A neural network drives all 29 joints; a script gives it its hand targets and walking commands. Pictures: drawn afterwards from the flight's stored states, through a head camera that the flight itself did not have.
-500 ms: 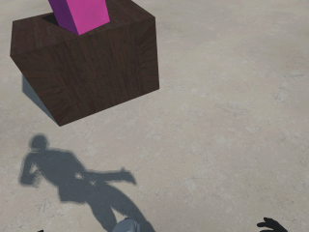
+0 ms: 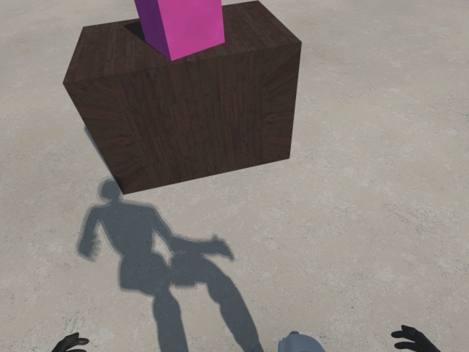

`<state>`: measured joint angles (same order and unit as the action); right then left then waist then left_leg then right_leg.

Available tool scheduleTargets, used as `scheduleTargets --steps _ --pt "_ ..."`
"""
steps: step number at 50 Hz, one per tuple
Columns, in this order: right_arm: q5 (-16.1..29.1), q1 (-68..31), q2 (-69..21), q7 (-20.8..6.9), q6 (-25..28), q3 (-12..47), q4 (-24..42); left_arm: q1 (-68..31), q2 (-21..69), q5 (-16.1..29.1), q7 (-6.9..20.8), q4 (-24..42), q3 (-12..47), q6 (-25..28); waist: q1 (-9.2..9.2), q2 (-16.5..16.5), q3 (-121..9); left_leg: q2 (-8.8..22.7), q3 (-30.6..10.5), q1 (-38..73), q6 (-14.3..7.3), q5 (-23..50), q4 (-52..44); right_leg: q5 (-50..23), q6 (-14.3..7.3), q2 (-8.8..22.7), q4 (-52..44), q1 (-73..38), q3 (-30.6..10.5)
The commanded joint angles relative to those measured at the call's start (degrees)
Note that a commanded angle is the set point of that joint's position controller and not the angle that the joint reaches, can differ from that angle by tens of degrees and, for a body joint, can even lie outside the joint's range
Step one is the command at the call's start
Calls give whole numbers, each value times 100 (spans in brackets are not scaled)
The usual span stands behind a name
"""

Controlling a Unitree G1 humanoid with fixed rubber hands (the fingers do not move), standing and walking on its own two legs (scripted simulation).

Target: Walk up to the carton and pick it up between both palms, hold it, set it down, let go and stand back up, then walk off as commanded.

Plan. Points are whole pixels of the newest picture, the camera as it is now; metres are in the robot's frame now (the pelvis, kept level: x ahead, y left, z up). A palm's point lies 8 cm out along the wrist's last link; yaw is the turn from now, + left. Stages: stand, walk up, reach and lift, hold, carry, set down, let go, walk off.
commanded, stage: walk up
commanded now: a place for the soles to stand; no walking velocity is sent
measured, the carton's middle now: (178, 10) +1.40 +0.21 +0.09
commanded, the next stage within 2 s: none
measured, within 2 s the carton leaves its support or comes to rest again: neither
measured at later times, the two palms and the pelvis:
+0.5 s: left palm out of the picture +0.15 +0.36 -0.05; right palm (396, 282) +0.24 -0.28 -0.05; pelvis +0.12 +0.03 +0.03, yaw +7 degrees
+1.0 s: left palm (55, 289) +0.28 +0.39 -0.09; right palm (346, 210) +0.40 -0.23 -0.04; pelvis +0.26 +0.07 +0.01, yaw +11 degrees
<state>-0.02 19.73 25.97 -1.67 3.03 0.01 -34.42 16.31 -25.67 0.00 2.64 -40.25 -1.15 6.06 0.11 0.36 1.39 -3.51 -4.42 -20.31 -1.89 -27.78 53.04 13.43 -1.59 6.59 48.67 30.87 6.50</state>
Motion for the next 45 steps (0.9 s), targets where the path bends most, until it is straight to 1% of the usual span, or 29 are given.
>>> scheduleTargets --steps 1,2,3,4,5,6,10,13,17,19,20,22,23,24,25,26,27,28,29,30,31,33,34,35,36,39,41,43,45 --pt "-119 35 1575 -12 55 -704 -380 -55 -1916 -178 -159 188 -806 175 16 -1108 735 384 -214 -2660 -10 557 2143 4997 -214 2056 -4505 -1336 -4114" --pt "-93 120 1594 -47 37 -730 -504 -157 -1772 -168 -133 197 -769 204 -86 -1080 806 472 -179 -2343 24 843 1942 4510 -118 1801 -4418 -1144 -3415" --pt "-53 211 1555 -93 11 -711 -597 -172 -1676 -159 -109 219 -742 230 -87 -1145 810 492 -131 -2183 86 1142 1757 4002 -60 1550 -4278 -1105 -2742" --pt "-28 277 1512 -138 -23 -690 -630 -189 -1640 -152 -93 232 -728 239 -67 -1212 782 478 -29 -2072 133 1375 1651 3684 -46 1373 -4221 -1093 -2238" --pt "-14 342 1488 -175 -67 -685 -646 -194 -1641 -142 -84 258 -724 238 -53 -1290 750 477 57 -1970 176 1584 1552 3557 -35 1257 -4220 -1058 -1885" --pt "-7 335 1493 -207 -105 -696 -635 -156 -1664 -124 -72 290 -731 226 -10 -1335 747 481 148 -1894 220 1727 1460 3540 -69 1218 -4260 -1041 -1705" --pt "-2 117 1536 -280 -164 -710 -607 -34 -1777 -76 -54 308 -811 131 125 -1370 704 555 324 -1958 366 1930 911 3530 -208 1203 -4269 -1370 -1290" --pt "-7 -110 1481 -302 -175 -690 -578 68 -1844 -67 -49 281 -853 65 225 -1327 686 588 435 -2010 425 1824 457 3378 -380 1214 -4170 -1694 -1098" --pt "-41 -383 1289 -304 -118 -625 -460 399 -1896 -83 -20 222 -906 0 437 -1172 505 708 540 -2051 328 1421 -363 2709 -729 1316 -3751 -2367 -951" --pt "-60 -487 1181 -298 -46 -578 -376 444 -1908 -96 -8 225 -911 -17 473 -1095 415 826 591 -1885 214 1250 -831 2295 -888 1370 -3454 -2487 -829" --pt "-66 -537 1145 -295 -4 -559 -329 432 -1926 -101 -2 236 -907 -24 468 -1060 365 876 627 -1735 152 1155 -1067 2131 -959 1418 -3326 -2463 -769" --pt "-60 -391 1129 -274 76 -559 -350 241 -1927 -113 23 301 -873 -57 335 -1019 239 859 771 -1192 53 1072 -1456 1723 -997 1416 -3045 -2227 -556" --pt "-62 -186 1132 -255 111 -573 -402 105 -1908 -126 36 337 -846 -82 196 -988 146 821 876 -807 -18 1105 -1596 1541 -962 1412 -2850 -2044 -437" --pt "-73 171 1158 -224 153 -605 -504 -78 -1840 -132 41 394 -800 -115 -55 -788 -7 749 961 -117 -89 1349 -1853 1467 -873 1327 -2402 -1675 -217" --pt "-85 769 1319 -155 204 -694 -748 -19 -1535 -187 29 419 -682 -151 -310 -75 -369 523 808 824 -185 1096 -1870 1329 -721 1023 -1284 -1218 4" --pt "-90 1442 1587 -41 245 -814 -958 222 -1121 -184 7 409 -538 -178 -654 933 -784 438 240 1899 -353 511 -2102 1123 -509 614 310 -509 175" --pt "-138 1521 1937 80 260 -929 -918 466 -625 -149 24 379 -416 -217 -724 2099 -638 1151 -1410 2335 -512 -732 -2944 1663 -275 -9 1693 645 279" --pt "-146 1168 2037 159 297 -924 -638 468 -615 -86 17 422 -406 -266 -530 1847 -393 2085 -3652 2166 -633 -1846 -3801 1827 -73 -317 2395 1484 -232" --pt "-46 871 2169 187 301 -926 -500 412 -1262 -107 13 349 -524 -302 -429 1210 -105 2434 -4442 1704 -884 -2440 -4282 1590 -28 -324 2506 1672 -536" --pt "12 643 2021 182 294 -893 -499 268 -1552 -136 13 316 -572 -318 -386 989 249 2368 -4042 1375 -1002 -2156 -4109 1403 -14 -33 2485 1686 -812" --pt "-17 492 1852 191 313 -833 -462 186 -1535 -94 4 276 -558 -299 -364 899 338 2193 -3472 1307 -936 -1301 -3873 1102 -22 101 2319 1675 -908" --pt "-14 568 1607 213 394 -717 -476 387 -1286 -34 -5 145 -509 -267 -288 946 -209 1834 -2308 1634 -807 1428 -3322 748 29 220 1943 1317 -920" --pt "9 687 1574 235 438 -689 -496 448 -1239 -33 -1 108 -494 -276 -273 966 -380 1732 -1987 1621 -780 2277 -3083 678 47 258 1855 1165 -921" --pt "24 764 1554 257 467 -675 -508 413 -1232 -45 6 111 -501 -300 -266 949 -432 1704 -1860 1536 -828 2384 -2992 642 56 292 1787 1107 -924" --pt "29 808 1559 272 481 -671 -514 329 -1237 -61 14 117 -509 -330 -270 891 -393 1713 -1835 1417 -865 2138 -3009 579 59 302 1719 1122 -921" --pt "22 629 1584 293 474 -679 -469 137 -1289 -108 44 157 -523 -395 -247 747 -79 1736 -1734 960 -929 670 -3321 191 98 379 1348 1302 -949" --pt "-6 496 1651 288 479 -699 -464 35 -1314 -144 80 155 -548 -413 -246 675 135 1792 -1793 710 -1020 -167 -3512 -93 118 414 1136 1422 -956" --pt "-29 483 1711 284 487 -720 -486 -101 -1285 -171 115 168 -556 -410 -280 615 283 1860 -1890 686 -1131 -560 -3568 -222 135 424 856 1566 -964" --pt "-46 524 1775 286 493 -741 -521 -309 -1239 -198 145 227 -543 -375 -332 521 356 1928 -1970 773 -1240 -598 -3481 -253 126 426 492 1630 -983"
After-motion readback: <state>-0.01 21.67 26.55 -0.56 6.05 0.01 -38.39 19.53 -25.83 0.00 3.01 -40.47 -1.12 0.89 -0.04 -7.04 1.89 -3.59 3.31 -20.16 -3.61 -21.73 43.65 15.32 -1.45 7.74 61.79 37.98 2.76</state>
